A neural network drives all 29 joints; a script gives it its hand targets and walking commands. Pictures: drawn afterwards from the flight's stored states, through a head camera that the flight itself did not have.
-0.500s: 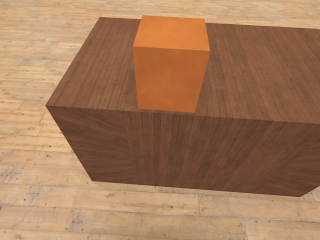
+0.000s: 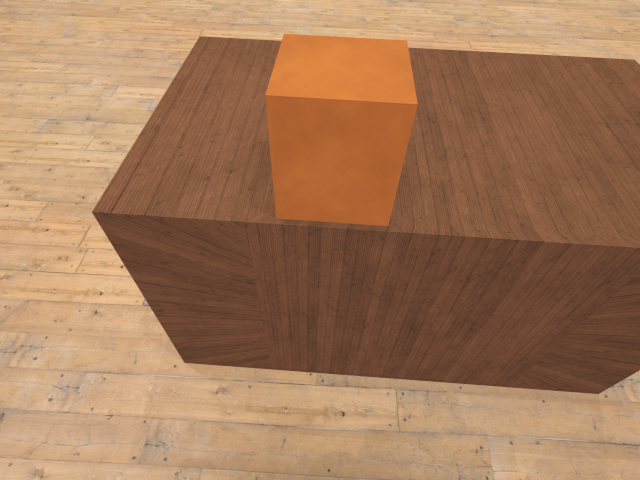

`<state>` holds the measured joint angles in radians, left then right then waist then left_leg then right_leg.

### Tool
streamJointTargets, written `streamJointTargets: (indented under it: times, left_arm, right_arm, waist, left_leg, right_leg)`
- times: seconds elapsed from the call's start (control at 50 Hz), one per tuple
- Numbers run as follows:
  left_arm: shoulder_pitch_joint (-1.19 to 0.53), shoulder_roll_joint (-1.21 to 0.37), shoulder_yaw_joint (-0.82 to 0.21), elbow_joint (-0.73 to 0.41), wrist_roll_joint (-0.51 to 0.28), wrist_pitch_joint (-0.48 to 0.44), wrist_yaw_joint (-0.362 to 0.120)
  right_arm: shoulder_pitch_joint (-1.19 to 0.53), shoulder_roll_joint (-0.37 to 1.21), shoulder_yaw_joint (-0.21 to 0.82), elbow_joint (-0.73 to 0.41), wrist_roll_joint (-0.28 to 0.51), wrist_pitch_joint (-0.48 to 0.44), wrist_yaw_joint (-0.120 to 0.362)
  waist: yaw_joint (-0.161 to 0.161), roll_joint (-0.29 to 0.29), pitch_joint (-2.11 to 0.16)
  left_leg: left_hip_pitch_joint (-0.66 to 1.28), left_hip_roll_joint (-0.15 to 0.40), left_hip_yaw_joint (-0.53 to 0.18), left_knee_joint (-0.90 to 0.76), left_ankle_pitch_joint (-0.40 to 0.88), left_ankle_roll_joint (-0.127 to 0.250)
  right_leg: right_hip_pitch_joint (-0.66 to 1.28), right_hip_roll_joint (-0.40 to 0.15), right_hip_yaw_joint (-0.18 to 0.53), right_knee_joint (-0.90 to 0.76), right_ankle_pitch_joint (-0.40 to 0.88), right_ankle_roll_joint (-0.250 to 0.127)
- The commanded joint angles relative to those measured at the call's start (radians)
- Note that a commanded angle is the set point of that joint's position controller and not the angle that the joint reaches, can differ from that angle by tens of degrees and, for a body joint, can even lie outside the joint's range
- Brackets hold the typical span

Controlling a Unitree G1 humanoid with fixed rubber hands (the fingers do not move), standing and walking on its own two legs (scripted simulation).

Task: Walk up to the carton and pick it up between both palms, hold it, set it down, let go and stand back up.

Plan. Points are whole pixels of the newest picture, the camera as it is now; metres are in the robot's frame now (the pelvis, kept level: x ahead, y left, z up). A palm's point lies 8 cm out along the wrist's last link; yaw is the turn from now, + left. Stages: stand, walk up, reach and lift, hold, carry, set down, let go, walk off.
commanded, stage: stand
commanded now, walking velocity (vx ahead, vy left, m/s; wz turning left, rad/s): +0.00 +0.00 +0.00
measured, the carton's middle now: (338, 133) +0.65 -0.01 +0.07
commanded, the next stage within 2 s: none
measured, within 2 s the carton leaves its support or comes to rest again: neither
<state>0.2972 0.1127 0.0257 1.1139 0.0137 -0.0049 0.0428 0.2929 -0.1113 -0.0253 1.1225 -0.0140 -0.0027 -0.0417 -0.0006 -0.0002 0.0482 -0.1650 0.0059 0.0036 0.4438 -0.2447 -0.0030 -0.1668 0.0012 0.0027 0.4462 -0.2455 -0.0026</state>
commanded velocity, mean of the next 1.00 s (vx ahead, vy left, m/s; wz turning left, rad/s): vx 0.00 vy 0.00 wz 0.00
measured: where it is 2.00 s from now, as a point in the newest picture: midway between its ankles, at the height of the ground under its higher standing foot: outside the picture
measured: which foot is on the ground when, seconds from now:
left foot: down 0.00-1.00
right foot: down 0.00-1.00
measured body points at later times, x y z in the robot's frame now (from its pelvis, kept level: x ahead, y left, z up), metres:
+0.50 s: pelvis +0.00 +0.00 +0.00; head +0.00 +0.00 +0.45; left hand -0.03 +0.20 -0.16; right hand -0.03 -0.20 -0.16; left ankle +0.00 +0.12 -0.74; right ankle +0.00 -0.12 -0.74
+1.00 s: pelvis +0.00 +0.00 +0.00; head +0.01 +0.00 +0.45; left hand -0.03 +0.20 -0.16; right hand -0.03 -0.20 -0.16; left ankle +0.00 +0.12 -0.74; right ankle +0.00 -0.12 -0.74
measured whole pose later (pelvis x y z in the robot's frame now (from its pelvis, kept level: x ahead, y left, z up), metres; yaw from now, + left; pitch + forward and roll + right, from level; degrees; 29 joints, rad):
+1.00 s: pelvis +0.00 +0.00 +0.00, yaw +0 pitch -1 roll +0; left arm 0.33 0.10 0.01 1.15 0.01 -0.01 0.04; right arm 0.32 -0.10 0.00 1.16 -0.01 -0.01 -0.04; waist 0.00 0.00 0.03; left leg -0.18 0.01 0.00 0.43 -0.23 -0.01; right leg -0.18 0.00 0.00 0.44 -0.23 0.00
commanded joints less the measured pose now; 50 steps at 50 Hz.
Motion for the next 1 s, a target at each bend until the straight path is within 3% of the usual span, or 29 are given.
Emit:
streamJointTargets:
  times: [0.0,0.98]
  left_arm:
    - [0.070,0.072,0.008,-0.002,0.000,-0.005,0.003]
    - [0.119,0.053,-0.012,0.033,-0.003,-0.010,0.001]
  right_arm:
    - [0.072,-0.072,-0.008,-0.001,0.000,-0.005,-0.004]
    - [0.122,-0.052,0.012,0.035,0.003,-0.009,-0.002]
  waist:
    - [0.000,0.001,0.042]
    - [0.000,0.002,0.049]
  left_leg:
    - [-0.033,0.065,-0.065,-0.081,0.099,0.031]
    - [-0.052,0.070,-0.066,-0.090,0.081,0.028]
  right_leg:
    - [-0.033,-0.071,0.067,-0.088,0.097,-0.030]
    - [-0.050,-0.074,0.071,-0.099,0.078,-0.030]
